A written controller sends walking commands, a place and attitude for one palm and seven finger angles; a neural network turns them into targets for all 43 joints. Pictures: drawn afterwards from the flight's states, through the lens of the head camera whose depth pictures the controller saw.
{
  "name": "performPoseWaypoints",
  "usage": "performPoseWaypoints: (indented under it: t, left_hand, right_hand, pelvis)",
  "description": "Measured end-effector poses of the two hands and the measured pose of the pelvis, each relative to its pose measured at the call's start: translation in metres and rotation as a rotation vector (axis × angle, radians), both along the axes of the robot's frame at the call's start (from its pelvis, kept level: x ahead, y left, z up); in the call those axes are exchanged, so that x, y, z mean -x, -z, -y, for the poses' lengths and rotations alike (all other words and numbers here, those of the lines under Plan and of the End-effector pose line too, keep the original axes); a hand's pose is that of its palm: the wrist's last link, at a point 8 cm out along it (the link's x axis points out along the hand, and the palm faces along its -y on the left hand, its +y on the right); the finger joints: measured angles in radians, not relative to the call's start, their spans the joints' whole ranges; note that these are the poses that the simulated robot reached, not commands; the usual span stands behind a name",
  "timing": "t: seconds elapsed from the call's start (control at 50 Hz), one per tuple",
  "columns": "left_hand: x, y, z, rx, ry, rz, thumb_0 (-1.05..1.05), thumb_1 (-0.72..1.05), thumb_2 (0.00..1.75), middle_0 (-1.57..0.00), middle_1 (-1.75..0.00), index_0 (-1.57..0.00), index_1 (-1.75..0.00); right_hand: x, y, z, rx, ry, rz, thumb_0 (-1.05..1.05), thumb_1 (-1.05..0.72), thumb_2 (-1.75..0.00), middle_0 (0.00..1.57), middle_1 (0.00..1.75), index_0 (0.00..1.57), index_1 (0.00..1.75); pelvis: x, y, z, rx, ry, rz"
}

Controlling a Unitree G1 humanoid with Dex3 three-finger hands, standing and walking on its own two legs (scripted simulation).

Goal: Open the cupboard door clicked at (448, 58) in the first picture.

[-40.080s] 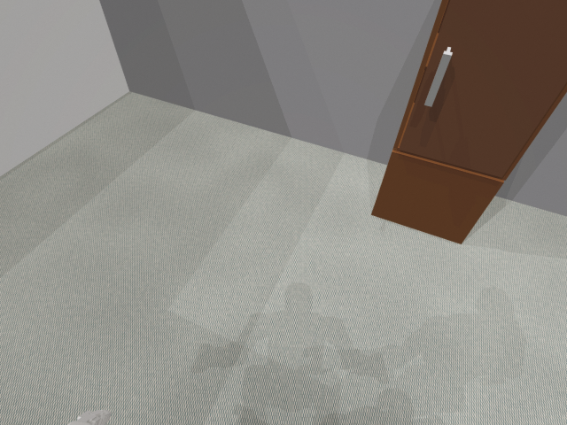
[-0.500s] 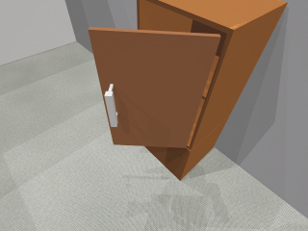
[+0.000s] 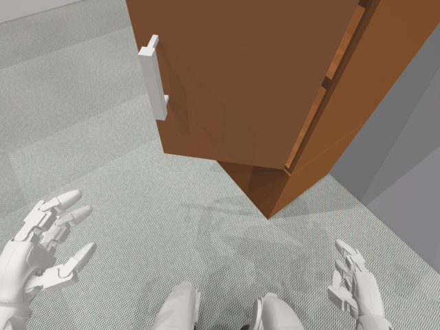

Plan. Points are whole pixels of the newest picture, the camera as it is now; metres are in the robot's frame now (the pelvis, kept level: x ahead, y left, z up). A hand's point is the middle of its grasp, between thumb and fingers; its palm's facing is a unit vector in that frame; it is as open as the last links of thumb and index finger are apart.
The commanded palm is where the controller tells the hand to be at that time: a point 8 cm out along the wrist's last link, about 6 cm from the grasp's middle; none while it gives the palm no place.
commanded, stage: raise the hand with hooked fingers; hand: left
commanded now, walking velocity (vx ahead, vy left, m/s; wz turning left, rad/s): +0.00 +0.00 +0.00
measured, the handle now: (157, 80) +0.56 +0.21 +0.08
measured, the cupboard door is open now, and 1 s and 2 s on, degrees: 45 45 45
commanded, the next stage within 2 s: move the hooked fingers beside the handle in 1.56 s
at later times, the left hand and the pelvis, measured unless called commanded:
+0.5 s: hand (58, 226) +0.24 +0.28 +0.07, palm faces -0.01 -1.00 -0.05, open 12.3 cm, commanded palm +0.22 +0.33 +0.08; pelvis +0.00 +0.02 +0.02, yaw -1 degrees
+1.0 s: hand (42, 185) +0.29 +0.31 +0.10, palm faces +0.00 -1.00 -0.05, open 13.9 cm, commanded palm +0.27 +0.36 +0.10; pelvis +0.01 +0.04 +0.04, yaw -1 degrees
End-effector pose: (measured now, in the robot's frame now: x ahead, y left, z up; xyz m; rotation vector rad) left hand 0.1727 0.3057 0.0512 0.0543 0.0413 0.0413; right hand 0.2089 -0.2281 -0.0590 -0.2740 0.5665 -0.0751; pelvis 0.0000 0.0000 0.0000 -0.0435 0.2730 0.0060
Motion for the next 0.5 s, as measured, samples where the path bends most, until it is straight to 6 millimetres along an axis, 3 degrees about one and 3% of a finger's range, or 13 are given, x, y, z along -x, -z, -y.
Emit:
performPoseWaypoints:
  t: [0.14, 0.3, 0.5]
  left_hand:
    - [-0.026, -0.016, -0.009, -0.010, 0.035, -0.048, 0.01, 0.30, 0.65, -0.24, -0.68, -0.25, -0.68]
    - [-0.035, -0.021, -0.021, 0.001, 0.026, -0.028, 0.01, 0.12, 0.57, -0.25, -0.80, -0.26, -0.80]
    - [-0.045, -0.023, -0.027, 0.004, 0.047, -0.012, 0.00, -0.12, 0.47, -0.27, -0.95, -0.28, -0.95]
  right_hand:
    - [0.022, 0.004, -0.002, -0.039, 0.062, -0.073, 0.01, -0.90, -0.90, 0.20, 0.30, 0.21, 0.30]
    - [0.048, -0.005, 0.010, 0.004, 0.101, -0.103, 0.01, -0.90, -0.90, 0.20, 0.30, 0.21, 0.30]
    - [0.058, -0.024, 0.002, 0.050, 0.100, -0.100, 0.01, -0.90, -0.90, 0.20, 0.30, 0.21, 0.30]
  pelvis:
    - [-0.003, -0.012, -0.001, 0.000, 0.003, -0.015]
    - [-0.002, -0.018, -0.010, -0.002, 0.014, -0.014]
    - [0.001, -0.025, -0.024, 0.006, 0.012, 0.008]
